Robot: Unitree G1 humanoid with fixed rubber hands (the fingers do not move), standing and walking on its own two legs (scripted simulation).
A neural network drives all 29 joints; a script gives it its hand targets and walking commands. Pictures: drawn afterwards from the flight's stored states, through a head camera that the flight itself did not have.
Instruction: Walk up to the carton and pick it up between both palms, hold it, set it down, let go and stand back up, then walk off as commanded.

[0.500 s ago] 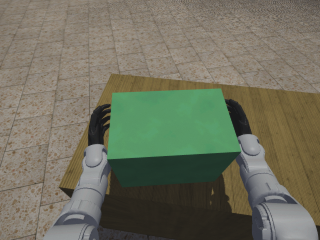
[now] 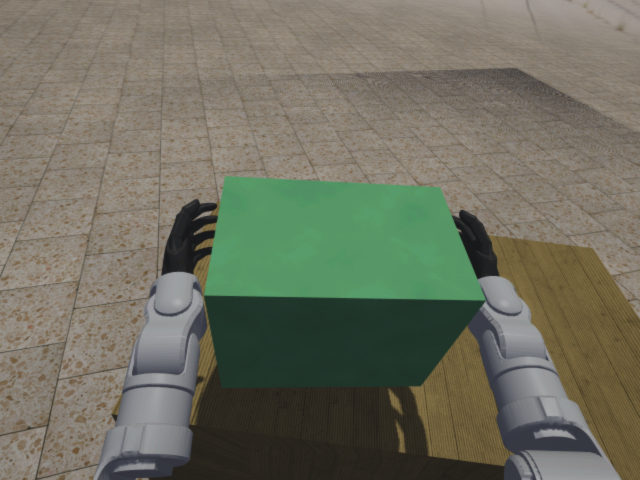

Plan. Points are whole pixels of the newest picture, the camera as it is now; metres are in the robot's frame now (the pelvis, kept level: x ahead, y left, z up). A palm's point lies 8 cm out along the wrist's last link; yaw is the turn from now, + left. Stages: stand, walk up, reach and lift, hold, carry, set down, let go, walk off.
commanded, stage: reach and lift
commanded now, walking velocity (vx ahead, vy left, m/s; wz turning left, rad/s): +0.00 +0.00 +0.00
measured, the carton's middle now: (329, 288) +0.36 -0.01 +0.08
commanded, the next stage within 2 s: hold in 1.14 s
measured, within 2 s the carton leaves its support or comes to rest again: neither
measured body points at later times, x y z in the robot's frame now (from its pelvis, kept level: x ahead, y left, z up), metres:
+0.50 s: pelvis -0.01 +0.01 +0.00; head -0.04 +0.03 +0.45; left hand +0.38 +0.17 +0.16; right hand +0.36 -0.20 +0.14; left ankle -0.03 +0.14 -0.75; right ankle +0.03 -0.13 -0.75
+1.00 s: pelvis +0.00 +0.01 +0.00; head -0.04 +0.04 +0.45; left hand +0.37 +0.17 +0.18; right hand +0.35 -0.20 +0.16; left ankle -0.03 +0.14 -0.75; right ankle +0.03 -0.13 -0.75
